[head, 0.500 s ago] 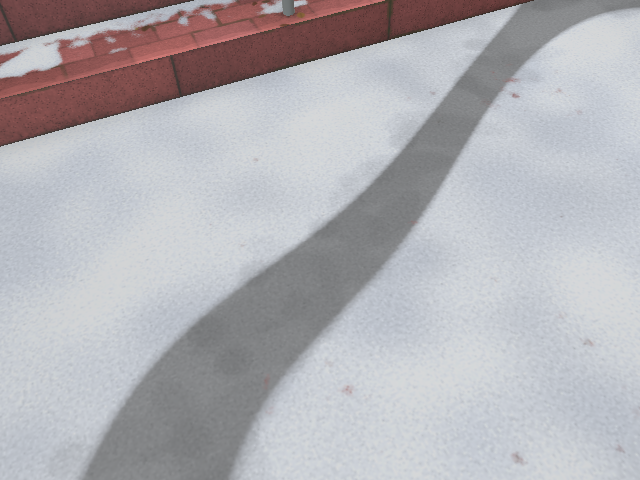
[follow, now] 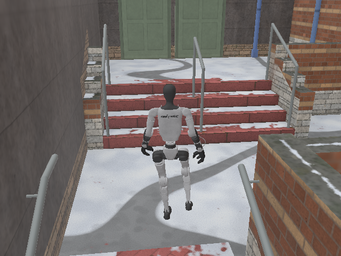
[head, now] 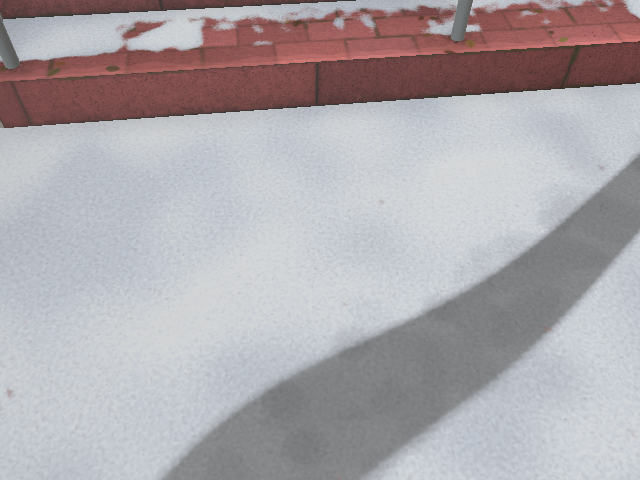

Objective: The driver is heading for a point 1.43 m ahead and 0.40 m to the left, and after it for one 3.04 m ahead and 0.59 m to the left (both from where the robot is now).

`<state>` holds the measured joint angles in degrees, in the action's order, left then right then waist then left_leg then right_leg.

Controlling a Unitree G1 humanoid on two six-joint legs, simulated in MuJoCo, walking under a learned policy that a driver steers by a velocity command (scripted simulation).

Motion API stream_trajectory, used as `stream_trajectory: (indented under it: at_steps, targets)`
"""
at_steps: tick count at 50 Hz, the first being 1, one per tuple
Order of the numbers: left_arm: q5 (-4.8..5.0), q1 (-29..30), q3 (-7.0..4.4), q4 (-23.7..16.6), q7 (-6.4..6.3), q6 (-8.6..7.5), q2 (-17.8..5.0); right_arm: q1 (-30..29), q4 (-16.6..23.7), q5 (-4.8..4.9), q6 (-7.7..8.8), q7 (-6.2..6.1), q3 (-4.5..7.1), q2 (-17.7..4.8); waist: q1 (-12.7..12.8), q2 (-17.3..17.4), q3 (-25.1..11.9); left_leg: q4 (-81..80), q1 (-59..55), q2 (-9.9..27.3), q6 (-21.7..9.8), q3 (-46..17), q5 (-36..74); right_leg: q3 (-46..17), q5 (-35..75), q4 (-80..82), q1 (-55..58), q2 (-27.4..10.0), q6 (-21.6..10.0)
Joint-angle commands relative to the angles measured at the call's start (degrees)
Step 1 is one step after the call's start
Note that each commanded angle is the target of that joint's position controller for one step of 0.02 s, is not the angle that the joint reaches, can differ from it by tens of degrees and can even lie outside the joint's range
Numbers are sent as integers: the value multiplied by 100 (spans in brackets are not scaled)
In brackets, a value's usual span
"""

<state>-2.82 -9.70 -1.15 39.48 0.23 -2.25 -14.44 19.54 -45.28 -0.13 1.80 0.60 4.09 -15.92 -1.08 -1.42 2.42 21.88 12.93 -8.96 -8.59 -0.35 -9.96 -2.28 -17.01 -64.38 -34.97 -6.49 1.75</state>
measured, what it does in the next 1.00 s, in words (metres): walks ahead, turning left: right foot, then left foot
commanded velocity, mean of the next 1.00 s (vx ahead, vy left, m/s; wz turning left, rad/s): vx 0.50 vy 0.00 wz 0.53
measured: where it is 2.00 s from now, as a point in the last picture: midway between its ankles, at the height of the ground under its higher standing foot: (190, 287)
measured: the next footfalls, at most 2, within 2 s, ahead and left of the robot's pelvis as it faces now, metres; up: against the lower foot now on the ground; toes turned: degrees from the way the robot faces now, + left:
right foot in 0.32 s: +0.38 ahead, -0.12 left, +0.00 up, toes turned +13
left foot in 0.84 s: +0.56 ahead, +0.19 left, +0.00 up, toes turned +33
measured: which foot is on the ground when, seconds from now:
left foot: down 0.00-0.32, up 0.34-0.82, down 0.84-1.00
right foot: up 0.00-0.30, down 0.32-0.86, up 0.88-1.00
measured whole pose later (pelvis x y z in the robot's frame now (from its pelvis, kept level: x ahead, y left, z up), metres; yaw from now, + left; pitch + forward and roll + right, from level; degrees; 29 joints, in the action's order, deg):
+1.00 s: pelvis +0.53 +0.11 +0.00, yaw +32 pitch +1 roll +0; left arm -1.5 -17.1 -1.6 46.0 0.9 -2.2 -14.6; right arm 13.6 -44.1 -1.0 2.0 0.6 2.3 -14.4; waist 1.7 -1.1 3.1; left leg 26.1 15.7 -4.9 -6.2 2.8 -10.9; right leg 1.5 -19.4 -66.4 -25.0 -5.8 -0.9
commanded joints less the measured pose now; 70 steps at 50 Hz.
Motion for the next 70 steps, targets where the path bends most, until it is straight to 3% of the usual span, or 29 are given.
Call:
stream_trajectory:
  at_steps: [1,10,12,14,15,16,17,18,19,20,22,27,33,37,39,41,42,43,44,45,47,49,51,56,62,65,67,69,70]
  targets:
    - [-32,-96,-108,-274,52,105,-441,154,329,19,126,-7,200,-825,108,231,-124,-1121,-163,1457,-717,-1604,1371,127,680,654,-348,-21,126]
    - [86,1548,-34,-705,121,-53,-462,1021,167,-67,106,-89,215,-905,-536,529,-19,-392,-1270,1488,-436,-2024,2365,170,1560,2664,-494,479,22]
    - [111,1361,-53,-709,109,-106,-566,833,226,-81,102,-141,235,-994,-363,595,-35,-178,-1286,1582,-316,-2214,2522,65,1326,3087,44,575,-97]
    - [130,407,-148,-436,31,-161,-781,431,313,-85,131,-125,247,-1104,116,617,-350,513,-837,1424,-71,-2168,3355,167,824,3422,1605,870,-293]
    - [96,-409,-229,-236,-42,-235,-961,335,305,-36,173,-70,226,-1058,546,330,-779,1565,-476,1079,79,-1880,3338,60,938,3728,2799,717,-462]
    - [-24,-1365,-334,-200,-157,-277,-1368,395,455,23,230,-15,107,-649,879,-241,-1665,3149,221,764,204,-1472,1821,-1204,-397,3892,4182,-556,-745]
    - [-92,-1299,-434,-252,-184,-205,-1827,1119,607,166,205,-24,21,-209,410,-1627,-2291,4689,1931,-145,414,-785,-2274,-3960,-804,4543,5383,-2043,-1443]
    - [19,-981,-400,-269,-157,-128,-1359,945,427,-65,122,-81,65,-738,343,-806,-1744,5199,2522,403,356,-748,-1919,-4346,-1507,4764,4782,-1876,-1474]
    - [71,-632,-285,-291,-145,-118,-873,483,421,-117,88,-40,95,-789,305,-222,-930,5127,2482,635,376,-672,-1310,-3314,-1290,4861,3951,-1595,-1326]
    - [76,-453,-223,-230,-116,-127,-625,218,454,-126,66,11,76,-699,235,9,-523,4881,2357,813,419,-594,-979,-2443,-476,4959,3393,-1285,-1184]
    - [112,-535,-191,-53,-112,-192,-536,182,442,-200,-58,126,60,-566,100,-434,-256,4603,2084,1022,506,-496,-839,-1311,641,5148,2827,-863,-972]
    - [198,-848,-248,232,-18,-390,-620,-430,695,-225,-191,267,-3,-373,64,-433,-125,4319,2594,1164,600,-381,-261,-225,2025,5449,2854,-856,-1072]
    - [173,-1120,-286,484,-13,-355,-724,-1637,1080,-170,-133,393,-142,-164,290,-361,137,2512,2477,1221,580,130,908,873,2400,5523,2973,-641,-901]
    - [171,-1462,-334,689,-83,-265,-912,-2133,1287,-214,-130,434,-162,-193,412,-316,282,1670,2241,1117,318,549,445,1182,3010,5285,3581,-858,-807]
    - [160,-1614,-336,820,-116,-188,-1028,-1985,1267,-263,-122,368,-138,-222,309,-391,115,1404,1677,772,106,737,-186,1346,4675,4644,3825,-917,-768]
    - [162,-1621,-330,883,-135,-100,-1157,-814,905,-318,-46,267,-28,-390,-242,-348,-557,935,172,331,-175,747,-390,1550,5611,2994,3653,-870,-710]
    - [165,-1580,-276,793,-126,-96,-1047,186,568,-384,1,180,86,-640,-667,-27,-1147,733,-1351,635,-368,205,-408,1619,4487,1627,2713,-719,-608]
    - [258,-1813,-104,404,-9,-127,-378,487,550,-374,10,73,231,-1264,-497,1344,-1940,458,-3248,2516,-967,-2560,-1056,1631,331,-450,487,-23,-318]
    - [202,-1496,-223,303,-9,-117,-781,648,656,-149,-36,12,269,-1393,-633,1098,-2404,-358,-3358,3227,-1312,-4412,-213,671,-1390,-1522,-240,628,-242]
    - [213,-882,-262,181,-4,-111,-863,390,511,-89,-50,-50,245,-1265,-566,531,-1557,-308,-2873,2914,-1115,-3190,519,225,-748,-1562,-697,289,-301]
    - [223,-891,-170,281,31,-164,-606,-98,381,-82,39,-75,84,-726,-61,264,-557,-511,-1371,2337,-659,-1862,1610,205,-224,-610,-220,-40,-340]
    - [75,-1338,-164,510,79,20,-543,-380,349,-42,129,-41,-29,-447,297,427,-430,-831,-589,1978,-457,-1231,1801,204,-112,-140,496,-103,-265]
    - [56,-1288,-179,541,142,109,-474,-229,214,-15,227,-12,-26,-474,341,427,-361,-1078,-451,1849,-504,-1045,1855,294,84,94,486,-62,-210]
    - [79,-144,-182,271,172,118,-407,236,-93,-1,275,2,-9,-527,72,413,139,-1505,-712,1751,-449,-800,1464,336,1177,1249,-375,-143,-83]
    - [115,904,-127,-25,196,53,-345,777,-433,-57,307,-43,-29,-564,-243,452,333,-1398,-1412,1875,-349,-599,1952,505,1768,2556,-409,115,-255]
    - [115,1062,-138,-127,197,12,-407,851,-591,-101,296,-112,-22,-656,-196,458,409,-1171,-1804,2067,-274,-596,2544,552,1401,2987,-181,285,-489]
    - [119,597,-181,2,146,-30,-481,664,-631,-121,300,-150,-11,-763,72,521,204,-595,-1869,2063,-127,-459,3973,683,936,3234,644,578,-695]
    - [71,-1015,-316,521,17,-123,-726,501,-661,-139,282,-148,-9,-825,787,342,-711,1376,-1432,1711,65,-126,4573,733,877,3641,2686,816,-974]
    - [-75,-1924,-448,682,-71,-165,-1220,665,-490,-28,310,-123,-108,-532,1017,-258,-1485,3200,-69,1324,205,116,2788,-747,86,3772,4328,-442,-1336]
